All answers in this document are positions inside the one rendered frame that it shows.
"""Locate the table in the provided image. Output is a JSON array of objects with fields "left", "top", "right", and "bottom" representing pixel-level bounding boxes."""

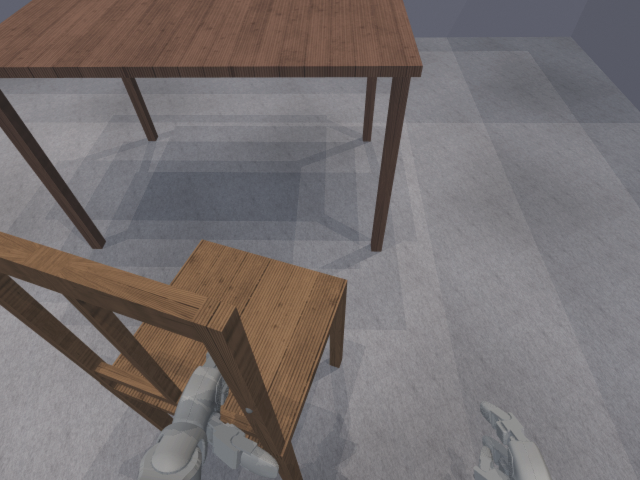
[{"left": 0, "top": 0, "right": 423, "bottom": 252}]

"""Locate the robot left hand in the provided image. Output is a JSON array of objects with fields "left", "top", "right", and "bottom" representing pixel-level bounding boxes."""
[{"left": 172, "top": 352, "right": 279, "bottom": 478}]

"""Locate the robot left forearm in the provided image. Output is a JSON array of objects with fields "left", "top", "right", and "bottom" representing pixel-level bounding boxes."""
[{"left": 137, "top": 422, "right": 208, "bottom": 480}]

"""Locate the chair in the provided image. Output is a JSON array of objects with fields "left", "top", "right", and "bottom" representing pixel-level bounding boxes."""
[{"left": 0, "top": 232, "right": 347, "bottom": 480}]

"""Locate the robot right hand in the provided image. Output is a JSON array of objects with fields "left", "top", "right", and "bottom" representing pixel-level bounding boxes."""
[{"left": 474, "top": 401, "right": 552, "bottom": 480}]

